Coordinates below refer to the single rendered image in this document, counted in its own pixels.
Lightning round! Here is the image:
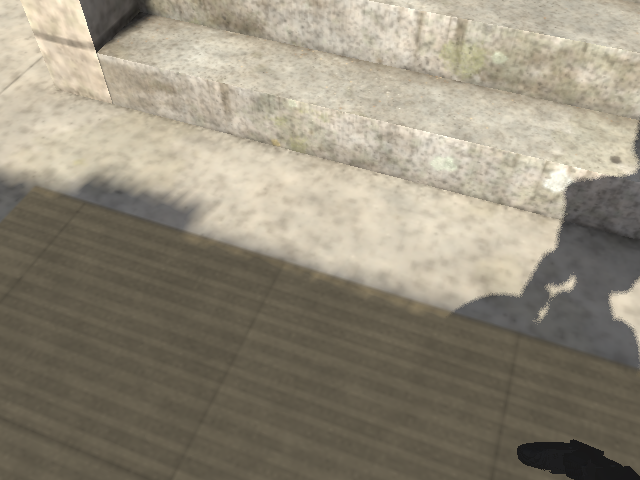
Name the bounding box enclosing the right robot hand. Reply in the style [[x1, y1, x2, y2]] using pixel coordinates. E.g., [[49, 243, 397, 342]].
[[517, 439, 640, 480]]

